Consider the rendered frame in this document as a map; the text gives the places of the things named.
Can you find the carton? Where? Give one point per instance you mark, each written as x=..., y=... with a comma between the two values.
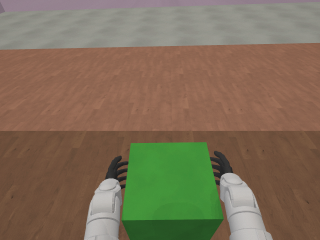
x=170, y=192

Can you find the robot left hand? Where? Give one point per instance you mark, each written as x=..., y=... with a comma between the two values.
x=113, y=171

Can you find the robot right hand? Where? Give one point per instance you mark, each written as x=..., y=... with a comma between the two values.
x=223, y=167

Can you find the right robot forearm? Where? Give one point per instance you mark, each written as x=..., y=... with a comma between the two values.
x=242, y=210

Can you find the left robot forearm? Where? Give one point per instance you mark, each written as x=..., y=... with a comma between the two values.
x=103, y=219

